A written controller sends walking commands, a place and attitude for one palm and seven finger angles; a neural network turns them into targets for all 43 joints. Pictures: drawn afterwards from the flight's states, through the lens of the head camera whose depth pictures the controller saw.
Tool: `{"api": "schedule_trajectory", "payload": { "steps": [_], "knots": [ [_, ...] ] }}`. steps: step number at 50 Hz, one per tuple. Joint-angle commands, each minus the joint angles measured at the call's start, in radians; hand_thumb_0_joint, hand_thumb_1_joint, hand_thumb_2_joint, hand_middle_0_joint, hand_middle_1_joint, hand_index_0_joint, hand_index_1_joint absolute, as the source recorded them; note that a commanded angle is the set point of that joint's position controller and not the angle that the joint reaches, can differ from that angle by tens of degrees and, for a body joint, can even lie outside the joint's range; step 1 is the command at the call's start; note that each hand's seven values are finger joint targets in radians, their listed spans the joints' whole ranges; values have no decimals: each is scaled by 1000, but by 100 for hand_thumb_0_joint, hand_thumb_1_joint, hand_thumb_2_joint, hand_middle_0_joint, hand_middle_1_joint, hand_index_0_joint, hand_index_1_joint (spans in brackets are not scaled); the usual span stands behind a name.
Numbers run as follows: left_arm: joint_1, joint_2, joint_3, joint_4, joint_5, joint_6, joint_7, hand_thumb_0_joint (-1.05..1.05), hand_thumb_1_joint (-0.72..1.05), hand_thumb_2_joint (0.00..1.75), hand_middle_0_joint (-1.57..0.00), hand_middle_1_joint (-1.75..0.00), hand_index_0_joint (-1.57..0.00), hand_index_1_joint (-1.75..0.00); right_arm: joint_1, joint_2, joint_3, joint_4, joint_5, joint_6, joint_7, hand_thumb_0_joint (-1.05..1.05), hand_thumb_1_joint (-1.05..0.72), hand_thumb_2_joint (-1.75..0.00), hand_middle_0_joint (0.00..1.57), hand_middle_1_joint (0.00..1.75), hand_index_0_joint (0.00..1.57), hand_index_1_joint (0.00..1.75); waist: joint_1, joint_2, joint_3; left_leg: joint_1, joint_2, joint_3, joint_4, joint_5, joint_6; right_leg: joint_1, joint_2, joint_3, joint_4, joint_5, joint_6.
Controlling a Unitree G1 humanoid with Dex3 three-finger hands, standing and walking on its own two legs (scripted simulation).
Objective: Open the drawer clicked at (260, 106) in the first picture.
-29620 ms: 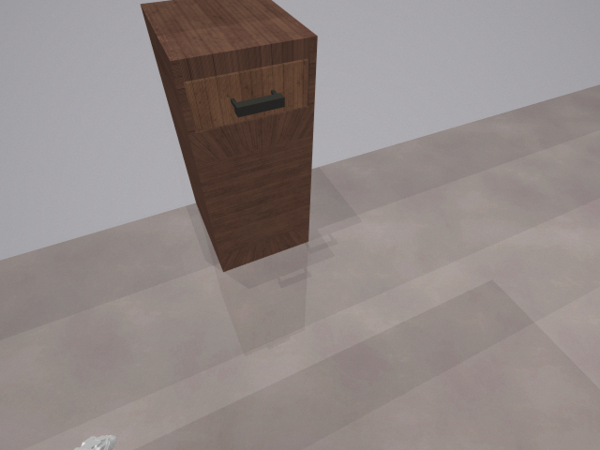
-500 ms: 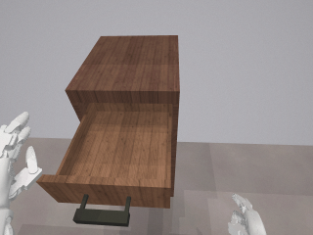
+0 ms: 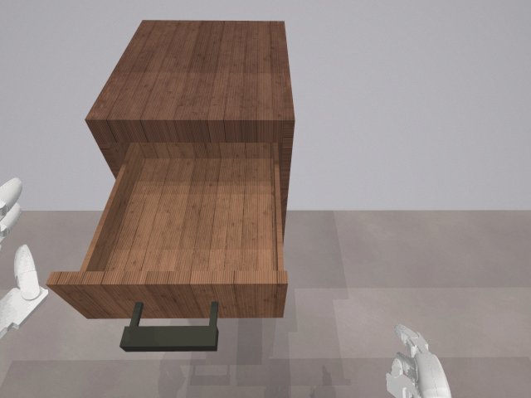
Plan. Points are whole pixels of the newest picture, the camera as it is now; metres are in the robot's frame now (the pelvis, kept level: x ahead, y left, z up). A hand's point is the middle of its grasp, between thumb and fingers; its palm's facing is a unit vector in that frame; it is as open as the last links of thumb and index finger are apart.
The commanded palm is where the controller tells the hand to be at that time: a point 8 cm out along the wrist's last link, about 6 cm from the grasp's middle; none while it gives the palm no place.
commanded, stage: step back with the hand held close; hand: left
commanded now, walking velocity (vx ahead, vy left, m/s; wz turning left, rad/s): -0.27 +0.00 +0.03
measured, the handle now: (173, 323) +0.23 +0.16 -0.03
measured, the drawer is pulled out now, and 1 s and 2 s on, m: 0.30 0.30 0.30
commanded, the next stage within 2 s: stop stepping back and stand still in 0.68 s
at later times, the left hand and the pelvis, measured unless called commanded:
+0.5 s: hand out of the picture +0.09 +0.21 +0.17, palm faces +0.33 -0.81 -0.48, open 7.4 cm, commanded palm +0.03 +0.26 +0.19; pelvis -0.11 -0.02 -0.01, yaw +0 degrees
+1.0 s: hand out of the picture -0.04 +0.19 +0.18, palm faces +0.40 -0.80 -0.45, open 7.4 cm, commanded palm -0.10 +0.24 +0.19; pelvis -0.23 -0.04 -0.01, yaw +1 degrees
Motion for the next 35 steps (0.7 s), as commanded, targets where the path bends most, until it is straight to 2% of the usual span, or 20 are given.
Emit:
{"api": "schedule_trajectory", "payload": {
  "steps": [1, 2, 4, 6, 8, 11, 13, 14, 18, 21, 23, 24, 25, 26, 27, 29, 31, 33, 34, 35],
  "knots": [
    [-30, 125, 86, -204, -4, -64, -3, 0, 90, 90, -20, -30, -20, -30, -78, -159, -42, -128, 16, -70, -8, 0, -90, -90, 20, 30, 20, 30, -8, 94, -124, 51, 309, -225, -112, 459, -1, 100, -39, 3, -115, 98, 1],
    [-31, 139, 103, -205, -7, -72, -10, 0, 90, 90, -20, -30, -20, -30, -78, -157, -40, -126, 26, -72, -3, 0, -90, -90, 20, 30, 20, 30, -4, 82, -149, 68, 288, -204, -74, 453, -8, 116, -55, 15, -152, 221, -7],
    [-17, 149, 110, -201, -21, -67, -15, 0, 90, 90, -20, -30, -20, -30, -81, -148, -50, -137, 51, -66, 3, 0, -90, -90, 20, 30, 20, 30, -9, -69, -227, 69, 193, -138, 66, 304, -43, 134, -153, 131, -188, 484, -67],
    [-13, 147, 100, -184, -32, -78, -16, 0, 90, 90, -20, -30, -20, -30, -78, -130, -49, -134, 58, -50, 8, 0, -90, -90, 20, 30, 20, 30, -22, -152, -179, 37, 97, -83, 237, -21, -73, 26, -315, 264, -281, 484, -145],
    [-11, 156, 109, -177, -27, -88, -12, 0, 90, 90, -20, -30, -20, -30, -101, -112, -41, -136, 55, -38, 5, 0, -90, -90, 20, 30, 20, 30, -12, -128, -96, -31, 92, -102, 352, -195, -77, -47, -354, 265, -304, 375, -178],
    [-22, 171, 126, -180, -11, -88, 0, 0, 90, 90, -20, -30, -20, -30, -107, -103, -19, -128, 43, -24, -9, 0, -90, -90, 20, 30, 20, 30, -24, -34, -50, 0, 128, -81, 3, -59, -65, -22, -242, 150, -208, 383, -99],
    [-37, 179, 122, -233, -8, -104, 1, 0, 90, 90, -20, -30, -20, -30, -124, -139, -35, -133, 36, -36, -18, 0, -90, -90, 20, 30, 20, 30, -2, 137, -83, -1, 251, -196, -159, 260, -16, 37, -84, 41, -89, 327, 3],
    [-31, 184, 118, -234, -6, -105, -2, 0, 90, 90, -20, -30, -20, -30, -126, -145, -45, -139, 43, -43, -17, 0, -90, -90, 20, 30, 20, 30, 1, 160, -105, -16, 309, -217, -163, 322, -3, 70, -58, 15, -42, 252, 19],
    [-25, 166, 129, -253, -9, -106, -16, 0, 90, 90, -20, -30, -20, -30, -111, -133, -48, -135, 22, -64, 1, 0, -90, -90, 20, 30, 20, 30, 9, 187, -151, -97, 354, -220, -169, 364, 27, 101, -34, 12, 71, 24, 17],
    [-32, 149, 114, -245, -13, -109, -21, 0, 90, 90, -20, -30, -20, -30, -101, -145, -50, -118, 23, -85, 5, 0, -90, -90, 20, 30, 20, 30, 7, 130, -129, -88, 347, -209, -126, 369, 21, 99, -32, 14, -2, 76, 19],
    [-29, 142, 116, -236, -11, -109, -25, 0, 90, 90, -20, -30, -20, -30, -106, -153, -53, -124, 34, -88, 10, 0, -90, -90, 20, 30, 20, 30, 10, 109, -142, -187, 307, -158, -102, 136, -2, 164, -52, 31, -20, 144, 12],
    [-24, 170, 142, -225, -8, -108, -20, 0, 90, 90, -20, -30, -20, -30, -110, -151, -56, -129, 37, -85, 9, 0, -90, -90, 20, 30, 20, 30, 9, 57, -138, -244, 258, -132, -61, -22, -16, 170, -88, 93, -66, 175, -5],
    [-16, 169, 139, -212, -11, -113, -18, 0, 90, 90, -20, -30, -20, -30, -93, -137, -60, -134, 44, -80, 12, 0, -90, -90, 20, 30, 20, 30, 1, -46, -139, -246, 169, -90, 54, -184, -46, 95, -176, 232, -194, 91, -46],
    [-27, 177, 130, -204, -14, -115, -11, 0, 90, 90, -20, -30, -20, -30, -76, -124, -63, -123, 51, -75, 16, 0, -90, -90, 20, 30, 20, 30, -5, -173, -130, -159, 73, -29, 277, -228, -88, -53, -317, 392, -372, -49, -109],
    [-38, 189, 135, -200, -14, -111, -1, 0, 90, 90, -20, -30, -20, -30, -95, -115, -70, -108, 44, -65, 17, 0, -90, -90, 20, 30, 20, 30, 10, -210, -140, -118, 55, -42, 530, -256, -97, -129, -403, 425, -446, -94, -165],
    [-60, 182, 137, -188, -3, -103, 4, 0, 90, 90, -20, -30, -20, -30, -117, -92, -42, -110, 26, -51, 14, 0, -90, -90, 20, 30, 20, 30, -9, -156, -131, -131, 93, -78, 589, -246, -101, -120, -359, 309, -384, 74, -177],
    [-40, 158, 120, -154, 4, -98, 8, 0, 90, 90, -20, -30, -20, -30, -125, -76, -22, -118, 23, -31, -2, 0, -90, -90, 20, 30, 20, 30, -5, -159, -82, -62, 108, -38, 375, -261, -93, -125, -272, 185, -350, 131, -119],
    [-54, 158, 108, -176, 6, -101, 11, 0, 90, 90, -20, -30, -20, -30, -98, -98, -18, -105, 18, -27, -10, 0, -90, -90, 20, 30, 20, 30, -12, -116, -77, 5, 82, 14, 95, -223, -81, -98, -224, 145, -349, 59, -77],
    [-70, 177, 109, -194, 6, -98, 11, 0, 90, 90, -20, -30, -20, -30, -86, -117, -21, -96, 17, -27, -13, 0, -90, -90, 20, 30, 20, 30, -22, -69, -64, 51, 90, 17, -85, -152, -77, -100, -200, 116, -304, 52, -50],
    [-74, 158, 84, -227, 2, -112, 8, 0, 90, 90, -20, -30, -20, -30, -71, -131, -28, -92, 16, -32, -13, 0, -90, -90, 20, 30, 20, 30, -23, 42, -58, 14, 167, -59, -224, -145, -41, -65, -147, 79, -193, 32, -12]
  ]
}}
